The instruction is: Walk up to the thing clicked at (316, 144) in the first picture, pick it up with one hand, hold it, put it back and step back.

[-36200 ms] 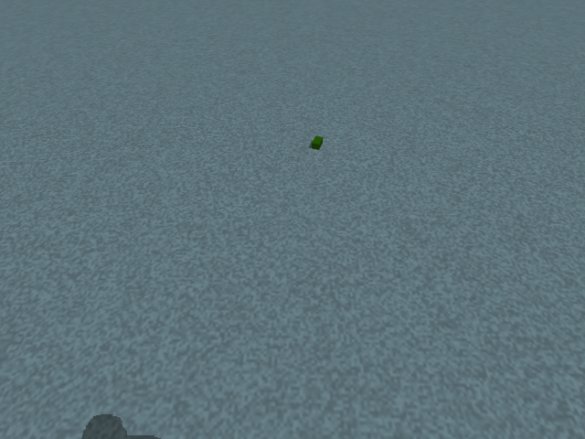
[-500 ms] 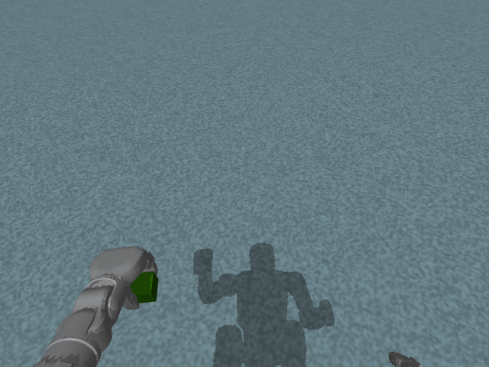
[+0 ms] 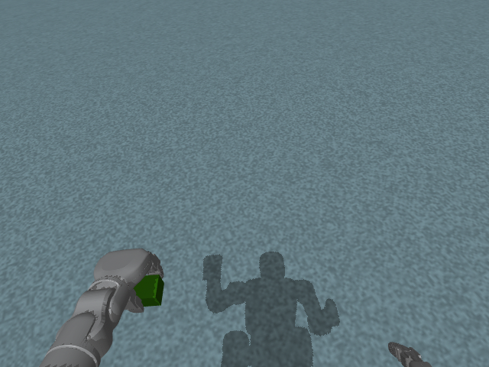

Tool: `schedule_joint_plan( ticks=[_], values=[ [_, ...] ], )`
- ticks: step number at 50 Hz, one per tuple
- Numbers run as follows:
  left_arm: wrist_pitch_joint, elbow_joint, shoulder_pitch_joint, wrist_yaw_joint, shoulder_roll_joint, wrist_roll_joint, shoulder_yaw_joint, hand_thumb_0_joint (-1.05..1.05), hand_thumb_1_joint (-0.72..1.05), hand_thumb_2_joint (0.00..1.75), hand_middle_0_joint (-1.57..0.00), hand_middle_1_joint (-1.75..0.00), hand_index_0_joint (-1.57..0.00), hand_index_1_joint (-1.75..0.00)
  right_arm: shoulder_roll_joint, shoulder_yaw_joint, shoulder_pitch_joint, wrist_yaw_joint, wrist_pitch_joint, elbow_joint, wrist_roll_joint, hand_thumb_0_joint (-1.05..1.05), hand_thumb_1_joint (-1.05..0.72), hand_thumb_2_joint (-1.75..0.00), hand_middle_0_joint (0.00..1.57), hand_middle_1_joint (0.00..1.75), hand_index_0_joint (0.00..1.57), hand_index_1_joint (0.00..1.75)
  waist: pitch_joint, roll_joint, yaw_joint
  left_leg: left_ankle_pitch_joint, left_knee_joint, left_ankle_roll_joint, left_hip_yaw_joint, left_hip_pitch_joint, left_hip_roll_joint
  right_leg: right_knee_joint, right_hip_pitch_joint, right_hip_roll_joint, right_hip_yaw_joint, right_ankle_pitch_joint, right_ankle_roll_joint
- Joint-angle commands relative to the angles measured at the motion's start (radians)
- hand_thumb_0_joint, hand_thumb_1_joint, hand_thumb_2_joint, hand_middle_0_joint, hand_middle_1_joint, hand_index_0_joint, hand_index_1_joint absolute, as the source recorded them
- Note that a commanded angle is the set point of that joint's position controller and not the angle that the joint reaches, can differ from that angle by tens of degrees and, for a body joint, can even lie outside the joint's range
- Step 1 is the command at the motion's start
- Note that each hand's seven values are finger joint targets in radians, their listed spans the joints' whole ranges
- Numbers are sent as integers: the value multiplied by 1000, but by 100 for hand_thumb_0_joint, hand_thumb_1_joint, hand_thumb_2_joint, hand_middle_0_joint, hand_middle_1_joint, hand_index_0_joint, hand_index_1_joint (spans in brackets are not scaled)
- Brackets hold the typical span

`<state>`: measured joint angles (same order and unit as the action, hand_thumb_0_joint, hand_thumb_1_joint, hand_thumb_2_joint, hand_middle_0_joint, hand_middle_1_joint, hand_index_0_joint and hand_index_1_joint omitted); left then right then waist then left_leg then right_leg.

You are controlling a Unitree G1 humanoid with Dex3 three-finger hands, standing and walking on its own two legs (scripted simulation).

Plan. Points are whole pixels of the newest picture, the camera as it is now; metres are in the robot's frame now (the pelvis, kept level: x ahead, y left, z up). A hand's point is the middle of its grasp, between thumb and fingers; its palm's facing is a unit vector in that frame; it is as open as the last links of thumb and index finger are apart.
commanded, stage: hold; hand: left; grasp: from above
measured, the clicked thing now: (139, 291) +0.31 +0.22 -0.08
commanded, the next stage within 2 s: crouch in 1.20 s
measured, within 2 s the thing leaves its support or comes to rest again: neither
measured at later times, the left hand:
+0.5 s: hand (131, 294) +0.28 +0.21 -0.02, palm faces -0.44 -0.05 -0.90, open 7.2 cm
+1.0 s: hand (130, 293) +0.29 +0.21 -0.02, palm faces -0.46 -0.05 -0.89, open 7.2 cm
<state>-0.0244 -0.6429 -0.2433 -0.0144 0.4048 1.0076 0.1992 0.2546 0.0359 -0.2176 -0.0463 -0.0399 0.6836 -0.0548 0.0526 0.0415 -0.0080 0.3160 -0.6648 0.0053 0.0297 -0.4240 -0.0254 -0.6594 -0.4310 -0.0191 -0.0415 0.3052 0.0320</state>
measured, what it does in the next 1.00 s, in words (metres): stands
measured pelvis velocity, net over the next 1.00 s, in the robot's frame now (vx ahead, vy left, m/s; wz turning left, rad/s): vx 0.00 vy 0.00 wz -0.01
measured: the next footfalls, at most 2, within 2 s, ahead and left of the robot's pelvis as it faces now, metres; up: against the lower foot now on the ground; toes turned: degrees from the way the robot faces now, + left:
none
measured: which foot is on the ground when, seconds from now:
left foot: down 0.00-1.00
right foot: down 0.00-1.00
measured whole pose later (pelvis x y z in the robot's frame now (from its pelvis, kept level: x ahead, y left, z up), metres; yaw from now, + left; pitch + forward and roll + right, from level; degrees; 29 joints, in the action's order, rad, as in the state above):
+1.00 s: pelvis +0.00 +0.00 +0.01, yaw +0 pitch +1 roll +0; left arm -0.03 -0.58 -0.22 -0.07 0.41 0.99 0.21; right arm 0.25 0.01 -0.18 -0.07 -0.06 0.67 -0.07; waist 0.01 0.04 0.01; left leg 0.24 -0.51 0.01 0.04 -0.28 -0.02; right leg -0.53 -0.30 -0.02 -0.05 0.24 0.03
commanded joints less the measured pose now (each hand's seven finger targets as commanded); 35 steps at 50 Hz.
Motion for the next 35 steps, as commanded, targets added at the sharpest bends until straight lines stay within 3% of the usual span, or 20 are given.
schedule_joint_plan(
  ticks=[1,10,19,27,31,33,35],
  values=[
    [-1,207,-307,38,208,-5,-106,0,87,30,-119,-27,-122,-24,134,49,63,-14,39,-136,0,0,-90,-90,20,30,20,30,252,-19,3,-223,106,-12,-2,166,40,110,88,55,28,-183,-36],
    [4,224,-303,8,212,-16,-99,0,86,22,-115,-27,-120,-22,132,40,92,-19,37,-150,-6,0,-90,-90,20,30,20,30,202,-20,4,-154,148,-15,0,172,39,150,93,53,26,-115,-36],
    [-4,262,-302,2,228,-20,-122,0,87,24,-116,-29,-121,-24,128,34,105,-26,40,-157,-8,0,-90,-90,20,30,20,30,216,-23,13,-178,166,-19,7,202,43,173,132,49,20,-137,-32],
    [-6,257,-301,-8,223,-27,-113,0,86,24,-116,-28,-121,-23,124,30,123,-29,39,-159,-12,0,-90,-90,20,30,20,30,192,-22,20,-175,195,-18,7,218,41,197,150,49,24,-128,-34],
    [2,273,-283,-13,196,-28,-89,0,86,25,-116,-27,-120,-23,121,28,129,-30,37,-163,-13,0,-90,-90,20,30,20,30,195,-32,15,-189,200,-20,10,237,43,205,156,47,23,-146,-33],
    [3,254,-299,-15,227,-27,-114,0,87,23,-115,-29,-120,-24,124,27,127,-32,33,-157,-12,0,-90,-90,20,30,20,30,181,-33,15,-184,203,-19,8,227,41,210,152,49,26,-139,-32],
    [3,289,-331,-20,220,-25,-96,0,86,23,-116,-28,-120,-23,122,24,128,-32,34,-160,-14,0,-90,-90,20,30,20,30,191,-34,9,-183,211,-21,9,242,42,213,156,47,23,-142,-33]
  ],
)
